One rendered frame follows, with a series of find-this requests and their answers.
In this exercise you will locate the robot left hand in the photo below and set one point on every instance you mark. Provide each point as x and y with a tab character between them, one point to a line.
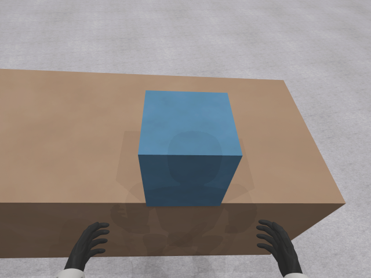
82	252

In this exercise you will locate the carton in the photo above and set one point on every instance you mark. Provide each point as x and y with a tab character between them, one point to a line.
189	148

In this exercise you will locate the pedestal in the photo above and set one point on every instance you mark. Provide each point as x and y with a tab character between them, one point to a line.
69	145

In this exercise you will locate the robot right hand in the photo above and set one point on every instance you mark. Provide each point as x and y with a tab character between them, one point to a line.
282	248

